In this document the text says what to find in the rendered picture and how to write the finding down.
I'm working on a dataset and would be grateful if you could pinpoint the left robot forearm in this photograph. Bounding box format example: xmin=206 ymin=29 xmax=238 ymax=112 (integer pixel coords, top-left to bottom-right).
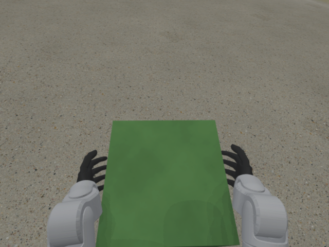
xmin=47 ymin=180 xmax=102 ymax=247

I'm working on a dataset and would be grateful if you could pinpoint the carton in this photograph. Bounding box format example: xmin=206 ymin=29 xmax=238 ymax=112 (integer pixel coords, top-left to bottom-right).
xmin=96 ymin=120 xmax=240 ymax=247

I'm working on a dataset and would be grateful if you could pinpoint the right robot hand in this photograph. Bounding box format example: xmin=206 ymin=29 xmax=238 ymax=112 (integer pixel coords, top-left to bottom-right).
xmin=221 ymin=144 xmax=253 ymax=187

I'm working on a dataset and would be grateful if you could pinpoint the left robot hand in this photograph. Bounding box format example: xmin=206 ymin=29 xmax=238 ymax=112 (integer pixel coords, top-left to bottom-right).
xmin=77 ymin=150 xmax=107 ymax=191

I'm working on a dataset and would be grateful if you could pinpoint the right robot forearm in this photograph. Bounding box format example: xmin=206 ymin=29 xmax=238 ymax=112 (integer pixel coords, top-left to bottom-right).
xmin=232 ymin=174 xmax=289 ymax=247

